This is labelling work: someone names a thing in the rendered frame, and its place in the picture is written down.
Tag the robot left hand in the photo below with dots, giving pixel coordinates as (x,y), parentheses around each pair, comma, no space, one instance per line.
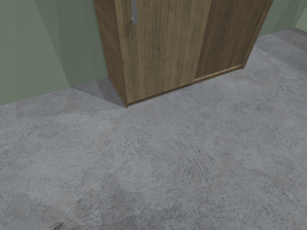
(52,225)

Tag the wardrobe door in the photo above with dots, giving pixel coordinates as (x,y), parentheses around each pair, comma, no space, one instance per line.
(162,51)
(229,30)

